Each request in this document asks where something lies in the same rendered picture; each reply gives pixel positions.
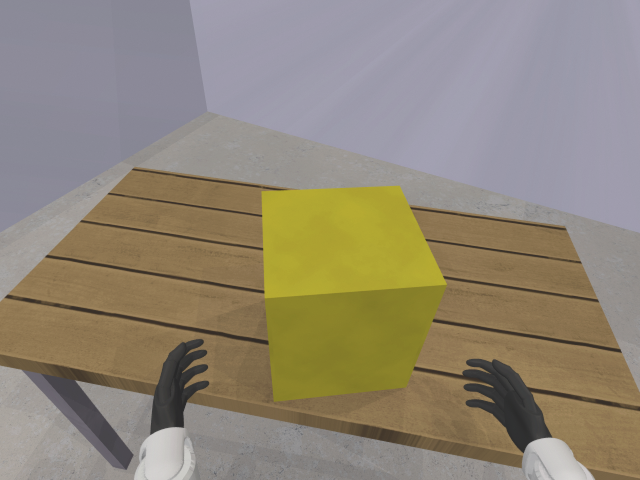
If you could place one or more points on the robot left hand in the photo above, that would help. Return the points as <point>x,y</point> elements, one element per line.
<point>170,397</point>

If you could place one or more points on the robot right forearm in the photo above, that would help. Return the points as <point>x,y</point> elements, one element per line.
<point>552,459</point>

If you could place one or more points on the robot right hand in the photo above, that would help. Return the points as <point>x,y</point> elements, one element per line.
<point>515,407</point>

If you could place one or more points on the robot left forearm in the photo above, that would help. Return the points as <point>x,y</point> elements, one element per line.
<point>168,454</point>

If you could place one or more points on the carton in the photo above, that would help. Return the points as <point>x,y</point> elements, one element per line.
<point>351,290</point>

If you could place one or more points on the table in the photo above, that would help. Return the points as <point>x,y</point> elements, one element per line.
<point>167,257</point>

